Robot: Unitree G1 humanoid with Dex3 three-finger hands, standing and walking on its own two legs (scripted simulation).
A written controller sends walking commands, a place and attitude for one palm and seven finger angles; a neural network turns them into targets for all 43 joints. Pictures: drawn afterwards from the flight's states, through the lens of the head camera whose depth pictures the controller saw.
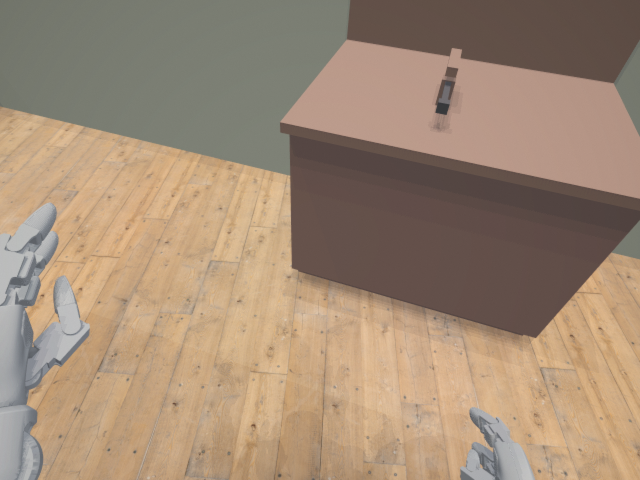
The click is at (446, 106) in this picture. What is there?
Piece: tap's lever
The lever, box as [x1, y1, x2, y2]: [435, 98, 450, 114]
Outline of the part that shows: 439,98 435,112 446,114 450,100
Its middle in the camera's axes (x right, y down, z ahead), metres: +0.30 -0.33 +0.96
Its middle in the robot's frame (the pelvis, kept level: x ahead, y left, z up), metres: +0.96 -0.24 +0.03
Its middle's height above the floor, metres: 0.80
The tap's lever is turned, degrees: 0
